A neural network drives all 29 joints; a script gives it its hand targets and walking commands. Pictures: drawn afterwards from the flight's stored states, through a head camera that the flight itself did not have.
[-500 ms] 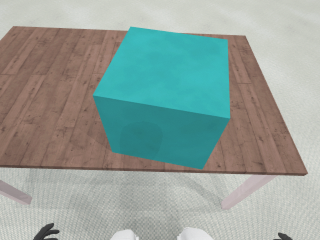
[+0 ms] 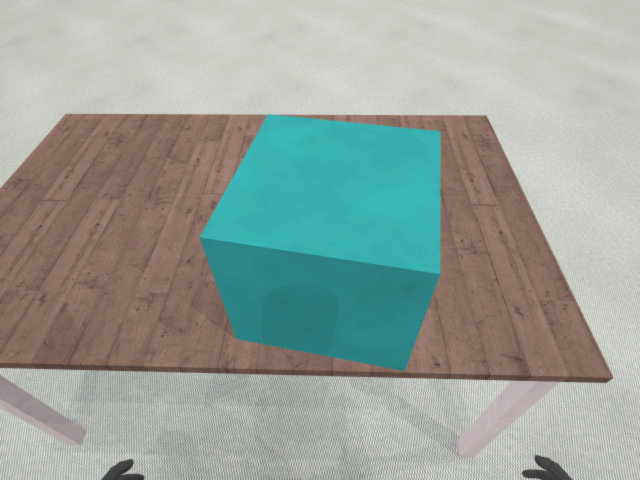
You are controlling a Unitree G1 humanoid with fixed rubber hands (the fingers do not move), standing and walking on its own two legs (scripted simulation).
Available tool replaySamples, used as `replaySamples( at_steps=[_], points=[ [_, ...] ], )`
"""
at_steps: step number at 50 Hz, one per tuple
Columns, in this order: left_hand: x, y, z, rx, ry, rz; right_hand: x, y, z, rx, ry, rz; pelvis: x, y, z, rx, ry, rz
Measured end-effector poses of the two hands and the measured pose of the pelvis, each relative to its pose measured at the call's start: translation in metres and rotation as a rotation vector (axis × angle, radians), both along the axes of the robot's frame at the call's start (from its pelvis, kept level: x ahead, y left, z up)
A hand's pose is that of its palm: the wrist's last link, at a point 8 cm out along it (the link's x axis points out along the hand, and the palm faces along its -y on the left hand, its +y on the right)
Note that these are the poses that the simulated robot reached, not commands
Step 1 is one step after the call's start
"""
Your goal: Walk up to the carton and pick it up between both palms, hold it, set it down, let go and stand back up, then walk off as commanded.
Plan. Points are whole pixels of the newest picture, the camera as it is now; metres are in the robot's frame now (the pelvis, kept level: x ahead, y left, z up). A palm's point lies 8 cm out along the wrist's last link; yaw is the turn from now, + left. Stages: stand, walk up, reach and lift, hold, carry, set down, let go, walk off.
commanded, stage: walk up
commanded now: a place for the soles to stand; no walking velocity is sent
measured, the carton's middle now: (334, 239) +0.48 +0.00 +0.00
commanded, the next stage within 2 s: stand in 0.06 s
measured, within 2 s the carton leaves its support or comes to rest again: neither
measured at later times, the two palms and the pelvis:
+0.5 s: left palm (137, 455) +0.18 +0.27 -0.11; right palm (553, 477) +0.16 -0.28 -0.11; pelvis -0.01 +0.00 -0.02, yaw +1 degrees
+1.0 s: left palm (116, 443) +0.19 +0.28 -0.06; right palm (538, 465) +0.16 -0.24 -0.06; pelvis +0.02 +0.02 +0.00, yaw +0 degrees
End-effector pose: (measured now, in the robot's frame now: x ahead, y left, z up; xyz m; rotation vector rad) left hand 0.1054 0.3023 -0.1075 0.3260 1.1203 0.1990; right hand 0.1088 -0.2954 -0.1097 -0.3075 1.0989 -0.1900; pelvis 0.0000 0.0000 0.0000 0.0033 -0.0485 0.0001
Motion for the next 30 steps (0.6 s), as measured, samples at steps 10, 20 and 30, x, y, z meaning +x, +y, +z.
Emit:
replaySamples(
  at_steps=[10, 20, 30],
  points=[
    [-0.001, 0.001, -0.002, 0.000, 0.031, -0.006, -0.006, -0.001, 0.001, -0.006, 0.034, -0.022, 0.003, 0.001, 0.002, 0.000, 0.004, -0.008],
    [0.044, -0.010, -0.007, 0.012, 0.031, 0.013, 0.030, 0.007, -0.008, 0.017, -0.116, 0.024, -0.010, -0.001, -0.018, -0.011, -0.006, 0.026],
    [0.082, -0.042, 0.012, -0.062, -0.109, -0.035, 0.044, 0.012, 0.020, 0.006, -0.283, 0.002, 0.003, 0.000, -0.018, -0.017, -0.067, 0.014]
  ],
)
